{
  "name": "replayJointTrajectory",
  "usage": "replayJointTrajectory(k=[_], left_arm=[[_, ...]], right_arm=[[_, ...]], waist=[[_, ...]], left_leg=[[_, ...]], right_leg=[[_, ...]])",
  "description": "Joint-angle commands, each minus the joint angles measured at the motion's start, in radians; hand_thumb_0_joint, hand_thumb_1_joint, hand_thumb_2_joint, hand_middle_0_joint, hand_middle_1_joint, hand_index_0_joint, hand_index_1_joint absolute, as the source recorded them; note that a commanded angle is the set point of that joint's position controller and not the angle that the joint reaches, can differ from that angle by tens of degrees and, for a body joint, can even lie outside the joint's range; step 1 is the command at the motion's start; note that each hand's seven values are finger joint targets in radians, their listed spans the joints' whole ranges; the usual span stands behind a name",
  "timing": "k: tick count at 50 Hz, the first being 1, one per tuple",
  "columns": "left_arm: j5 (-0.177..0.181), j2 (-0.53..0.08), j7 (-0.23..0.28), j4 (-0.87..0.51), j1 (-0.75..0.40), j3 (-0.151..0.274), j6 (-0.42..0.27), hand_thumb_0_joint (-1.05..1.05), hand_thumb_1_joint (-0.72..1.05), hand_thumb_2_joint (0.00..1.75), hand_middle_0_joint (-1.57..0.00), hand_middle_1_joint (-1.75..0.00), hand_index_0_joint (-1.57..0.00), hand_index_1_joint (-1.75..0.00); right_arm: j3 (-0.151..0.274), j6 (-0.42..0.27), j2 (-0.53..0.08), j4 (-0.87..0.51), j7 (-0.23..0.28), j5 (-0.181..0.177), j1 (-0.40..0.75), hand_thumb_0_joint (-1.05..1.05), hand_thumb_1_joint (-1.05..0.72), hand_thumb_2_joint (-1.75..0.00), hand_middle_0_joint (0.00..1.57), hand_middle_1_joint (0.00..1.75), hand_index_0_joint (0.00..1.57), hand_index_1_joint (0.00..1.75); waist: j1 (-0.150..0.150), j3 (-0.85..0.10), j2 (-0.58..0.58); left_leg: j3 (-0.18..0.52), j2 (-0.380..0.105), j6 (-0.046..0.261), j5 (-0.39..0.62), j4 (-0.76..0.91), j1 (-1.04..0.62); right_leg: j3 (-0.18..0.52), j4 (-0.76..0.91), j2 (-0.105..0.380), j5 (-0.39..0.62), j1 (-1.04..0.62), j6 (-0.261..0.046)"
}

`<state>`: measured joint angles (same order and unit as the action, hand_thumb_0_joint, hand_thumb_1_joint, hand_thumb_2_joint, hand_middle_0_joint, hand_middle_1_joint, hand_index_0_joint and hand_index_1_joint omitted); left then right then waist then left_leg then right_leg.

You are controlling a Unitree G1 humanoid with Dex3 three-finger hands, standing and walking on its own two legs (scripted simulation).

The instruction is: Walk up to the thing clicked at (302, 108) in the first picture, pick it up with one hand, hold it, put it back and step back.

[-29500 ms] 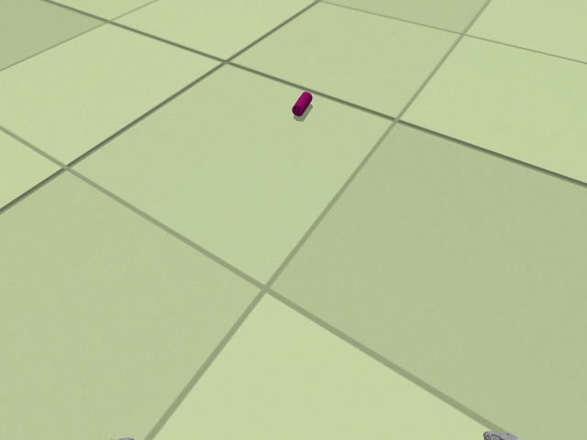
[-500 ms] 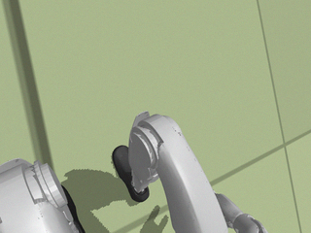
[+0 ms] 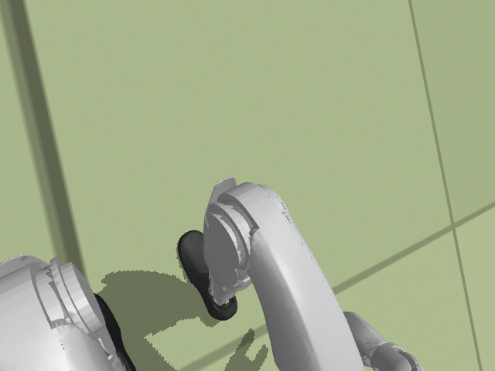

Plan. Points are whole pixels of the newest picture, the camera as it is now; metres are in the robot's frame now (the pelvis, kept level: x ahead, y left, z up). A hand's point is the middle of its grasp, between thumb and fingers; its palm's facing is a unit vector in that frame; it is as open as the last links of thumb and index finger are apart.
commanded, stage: open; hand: left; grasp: from above
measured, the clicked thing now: out of the picture +0.49 +0.35 -0.27
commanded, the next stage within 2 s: withdraw in 0.20 s
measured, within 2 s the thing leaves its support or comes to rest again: neither
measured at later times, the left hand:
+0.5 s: hand out of the picture +0.48 +0.36 -0.22, palm faces -0.37 -0.11 -0.92, open 13.7 cm
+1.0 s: hand out of the picture +0.45 +0.36 -0.08, palm faces -0.50 -0.15 -0.85, open 13.8 cm
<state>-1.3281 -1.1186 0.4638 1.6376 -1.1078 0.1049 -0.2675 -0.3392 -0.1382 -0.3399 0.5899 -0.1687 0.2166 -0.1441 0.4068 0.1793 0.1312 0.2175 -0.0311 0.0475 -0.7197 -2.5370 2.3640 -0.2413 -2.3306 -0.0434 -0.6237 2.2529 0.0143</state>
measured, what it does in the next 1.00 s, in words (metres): rises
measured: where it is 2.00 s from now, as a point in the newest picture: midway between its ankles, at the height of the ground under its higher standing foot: (166, 323)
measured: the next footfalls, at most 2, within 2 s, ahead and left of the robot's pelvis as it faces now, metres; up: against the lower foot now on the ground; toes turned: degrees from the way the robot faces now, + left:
none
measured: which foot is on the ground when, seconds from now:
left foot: down 0.00-1.00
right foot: down 0.00-1.00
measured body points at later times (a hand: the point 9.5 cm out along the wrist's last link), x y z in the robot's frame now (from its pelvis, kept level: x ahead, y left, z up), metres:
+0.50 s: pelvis +0.00 +0.00 +0.00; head +0.28 +0.13 +0.33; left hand +0.50 +0.36 -0.17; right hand +0.06 -0.25 -0.05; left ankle +0.06 +0.11 -0.27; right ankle +0.12 -0.10 -0.27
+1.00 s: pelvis -0.01 -0.01 +0.06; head +0.23 +0.10 +0.42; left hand +0.47 +0.36 -0.03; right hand +0.09 -0.28 -0.03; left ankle +0.06 +0.11 -0.27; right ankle +0.12 -0.10 -0.27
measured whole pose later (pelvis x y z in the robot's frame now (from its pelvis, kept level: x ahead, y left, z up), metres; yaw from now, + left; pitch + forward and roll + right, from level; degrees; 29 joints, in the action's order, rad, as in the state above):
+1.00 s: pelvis -0.01 -0.01 +0.06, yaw +7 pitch +34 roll -10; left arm -1.16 -0.85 0.09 1.32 -1.08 0.00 -0.16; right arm -0.14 0.02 -0.33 0.59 -0.12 0.10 -0.17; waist 0.28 0.00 0.00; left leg 0.11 -0.01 0.04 -0.66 -2.29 2.24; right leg -0.15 -2.17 -0.01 -0.62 2.16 -0.01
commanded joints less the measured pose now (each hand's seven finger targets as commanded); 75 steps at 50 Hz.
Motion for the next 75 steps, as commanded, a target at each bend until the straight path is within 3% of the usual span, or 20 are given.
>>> replayJointTrajectory(k=[1, 13, 15, 17, 21, 22, 24, 26, 29, 35, 38, 42, 47, 51, 57, 62, 64, 68, 70, 75], left_arm=[[0.009, -0.253, 0.035, -0.142, -0.256, 0.015, -0.012, 0.0, -0.3, 0.88, -0.21, -0.94, -0.22, -0.92], [0.001, -0.257, 0.05, -0.154, -0.254, 0.019, -0.019, 0.0, -0.37, 0.97, -0.12, -1.04, -0.14, -1.02], [0.001, -0.239, 0.05, -0.133, -0.256, 0.009, -0.012, 0.0, -0.39, 0.97, -0.1, -1.06, -0.12, -1.03], [0.006, -0.253, 0.05, -0.14, -0.248, 0.024, -0.008, 0.0, -0.53, 0.98, -0.07, -1.01, -0.08, -1.0], [0.016, -0.306, 0.067, -0.26, -0.273, 0.078, 0.013, 0.0, -0.55, 1.0, -0.07, -1.01, -0.07, -1.0], [0.024, -0.257, 0.068, -0.291, -0.278, 0.052, 0.021, 0.0, -0.55, 1.0, -0.07, -1.0, -0.07, -1.0], [0.039, -0.276, 0.073, -0.358, -0.271, 0.098, 0.045, 0.0, -0.55, 1.01, -0.07, -1.0, -0.07, -1.0], [0.075, -0.212, 0.057, -0.432, -0.259, 0.081, 0.073, 0.0, -0.55, 1.01, -0.07, -0.99, -0.06, -1.0], [0.108, -0.131, 0.011, -0.477, -0.209, 0.057, 0.134, 0.0, -0.55, 1.01, -0.07, -0.99, -0.05, -1.0], [0.18, 0.064, -0.176, -0.481, -0.21, -0.065, 0.22, 0.0, -0.53, 1.02, -0.07, -1.01, -0.06, -1.02], [0.225, 0.156, -0.282, -0.474, -0.203, -0.119, 0.225, 0.0, -0.51, 1.01, -0.08, -1.01, -0.07, -1.02], [0.215, 0.103, -0.364, -0.486, -0.25, -0.107, 0.19, 0.0, -0.48, 1.0, -0.09, -1.0, -0.09, -1.0], [0.174, 0.045, -0.362, -0.431, -0.257, -0.082, 0.109, 0.0, -0.45, 0.97, -0.14, -0.96, -0.13, -0.97], [0.123, -0.022, -0.293, -0.412, -0.295, -0.046, 0.042, 0.0, -0.49, 0.99, -0.12, -0.98, -0.11, -0.99], [0.062, -0.059, -0.16, -0.475, -0.445, -0.015, 0.014, 0.0, -0.54, 1.01, -0.09, -1.0, -0.08, -1.01], [0.068, -0.041, -0.113, -0.429, -0.454, -0.011, 0.068, 0.0, -0.54, 1.0, -0.1, -0.98, -0.08, -0.99], [0.07, -0.031, -0.111, -0.376, -0.427, -0.013, 0.096, 0.0, -0.5, 0.98, -0.11, -0.96, -0.11, -0.97], [0.08, -0.003, -0.149, -0.311, -0.31, -0.036, 0.148, 0.0, -0.42, 0.91, -0.16, -0.92, -0.17, -0.91], [0.092, -0.009, -0.175, -0.346, -0.295, -0.03, 0.16, 0.0, -0.31, 0.9, -0.22, -0.76, -0.2, -0.75], [0.2, -0.014, -0.256, -0.502, -0.204, 0.029, 0.165, 0.0, 0.01, 0.85, -0.2, -0.56, -0.19, -0.57]], right_arm=[[0.102, 0.003, -0.335, 0.018, 0.013, 0.0, -0.191, 0.0, -0.89, -0.9, 0.2, 0.3, 0.2, 0.3], [0.106, 0.003, -0.333, 0.018, 0.009, 0.006, -0.19, 0.0, -0.89, -0.9, 0.2, 0.3, 0.2, 0.3], [0.103, 0.001, -0.33, 0.019, 0.007, 0.005, -0.193, 0.0, -0.89, -0.9, 0.2, 0.3, 0.2, 0.3], [0.102, -0.003, -0.33, 0.021, 0.006, 0.006, -0.201, 0.0, -0.9, -0.9, 0.2, 0.3, 0.2, 0.3], [0.143, -0.01, -0.34, 0.015, 0.002, 0.001, -0.216, 0.0, -0.9, -0.9, 0.2, 0.3, 0.2, 0.3], [0.15, -0.016, -0.331, -0.003, -0.005, -0.001, -0.204, 0.0, -0.9, -0.9, 0.2, 0.3, 0.2, 0.3], [0.175, -0.021, -0.331, 0.02, -0.016, -0.008, -0.219, 0.0, -0.9, -0.9, 0.2, 0.3, 0.2, 0.3], [0.205, -0.025, -0.315, 0.012, -0.03, -0.024, -0.213, 0.0, -0.9, -0.9, 0.2, 0.3, 0.2, 0.3], [0.246, -0.006, -0.29, 0.024, -0.052, -0.051, -0.219, 0.0, -0.9, -0.9, 0.2, 0.3, 0.2, 0.3], [0.293, 0.071, -0.25, 0.04, -0.049, -0.103, -0.268, 0.0, -0.9, -0.9, 0.2, 0.3, 0.2, 0.3], [0.31, 0.105, -0.254, 0.035, -0.021, -0.116, -0.277, 0.0, -0.9, -0.9, 0.2, 0.3, 0.2, 0.3], [0.306, 0.142, -0.248, 0.022, 0.033, -0.124, -0.28, 0.0, -0.9, -0.9, 0.2, 0.3, 0.2, 0.3], [0.275, 0.166, -0.22, 0.009, 0.064, -0.118, -0.257, 0.0, -0.9, -0.9, 0.2, 0.3, 0.2, 0.3], [0.247, 0.17, -0.206, 0.012, 0.075, -0.102, -0.232, 0.0, -0.9, -0.9, 0.2, 0.3, 0.2, 0.3], [0.261, 0.152, -0.232, 0.025, 0.073, -0.09, -0.249, 0.0, -0.9, -0.9, 0.2, 0.3, 0.2, 0.3], [0.284, 0.13, -0.248, 0.04, 0.069, -0.088, -0.286, 0.0, -0.91, -0.9, 0.2, 0.3, 0.2, 0.3], [0.281, 0.127, -0.239, 0.053, 0.069, -0.092, -0.291, 0.0, -0.9, -0.9, 0.2, 0.3, 0.2, 0.3], [0.276, 0.128, -0.228, 0.053, 0.06, -0.102, -0.296, 0.0, -0.9, -0.9, 0.2, 0.3, 0.2, 0.3], [0.282, 0.134, -0.232, 0.049, 0.059, -0.11, -0.304, 0.0, -0.89, -0.89, 0.2, 0.3, 0.2, 0.3], [0.306, 0.141, -0.228, 0.006, 0.05, -0.12, -0.32, 0.0, -0.89, -0.9, 0.2, 0.3, 0.2, 0.3]], waist=[[0.039, -0.649, -0.567], [0.03, -0.687, -0.613], [0.043, -0.648, -0.577], [0.041, -0.643, -0.569], [-0.006, -0.768, -0.656], [-0.015, -0.788, -0.68], [-0.035, -0.847, -0.721], [-0.073, -0.921, -0.767], [-0.119, -0.967, -0.78], [-0.079, -0.855, -0.517], [-0.06, -0.761, -0.408], [-0.061, -0.737, -0.337], [-0.077, -0.756, -0.322], [-0.111, -0.831, -0.431], [-0.084, -0.917, -0.589], [-0.062, -0.938, -0.598], [-0.072, -0.938, -0.587], [-0.092, -0.894, -0.536], [-0.1, -0.919, -0.512], [-0.146, -0.999, -0.476]], left_leg=[[-0.038, -0.028, -0.04, 0.267, 0.253, -0.514], [-0.021, -0.033, -0.05, 0.291, 0.269, -0.573], [-0.031, -0.03, -0.043, 0.285, 0.253, -0.53], [-0.039, -0.027, -0.039, 0.289, 0.249, -0.524], [-0.05, -0.028, -0.043, 0.308, 0.27, -0.599], [-0.055, -0.024, -0.046, 0.308, 0.277, -0.606], [-0.051, -0.026, -0.053, 0.348, 0.292, -0.649], [-0.047, -0.024, -0.063, 0.395, 0.318, -0.714], [-0.062, -0.017, -0.06, 0.398, 0.354, -0.724], [-0.109, 0.006, -0.014, 0.237, 0.432, -0.538], [-0.101, 0.015, -0.011, 0.192, 0.462, -0.517], [-0.112, 0.034, -0.013, 0.202, 0.465, -0.49], [-0.14, 0.037, -0.009, 0.2, 0.44, -0.474], [-0.158, 0.038, -0.013, 0.204, 0.423, -0.498], [-0.134, 0.031, -0.028, 0.195, 0.435, -0.641], [-0.119, 0.027, -0.031, 0.182, 0.454, -0.679], [-0.122, 0.029, -0.027, 0.184, 0.462, -0.649], [-0.124, 0.029, -0.021, 0.205, 0.465, -0.591], [-0.129, 0.033, -0.018, 0.244, 0.461, -0.593], [-0.156, 0.038, -0.014, 0.304, 0.471, -0.613]], right_leg=[[-0.028, 0.191, -0.044, 0.231, -0.364, -0.048], [-0.034, 0.182, -0.042, 0.24, -0.35, -0.048], [-0.032, 0.184, -0.042, 0.242, -0.338, -0.046], [-0.026, 0.192, -0.04, 0.249, -0.348, -0.044], [-0.016, 0.189, -0.041, 0.264, -0.388, -0.047], [-0.013, 0.184, -0.042, 0.262, -0.379, -0.052], [-0.015, 0.179, -0.038, 0.285, -0.368, -0.052], [-0.012, 0.169, -0.032, 0.296, -0.333, -0.057], [0.006, 0.174, -0.031, 0.288, -0.298, -0.058], [0.058, 0.303, -0.038, 0.223, -0.394, -0.056], [0.065, 0.346, -0.026, 0.171, -0.375, -0.063], [0.085, 0.377, -0.013, 0.146, -0.417, -0.072], [0.101, 0.376, -0.009, 0.135, -0.442, -0.062], [0.11, 0.342, -0.011, 0.143, -0.447, -0.059], [0.071, 0.293, -0.01, 0.143, -0.335, -0.064], [0.058, 0.286, 0.0, 0.151, -0.304, -0.064], [0.061, 0.284, 0.001, 0.158, -0.306, -0.062], [0.066, 0.285, -0.001, 0.17, -0.318, -0.065], [0.072, 0.296, 0.001, 0.198, -0.354, -0.065], [0.087, 0.341, 0.001, 0.229, -0.488, -0.062]])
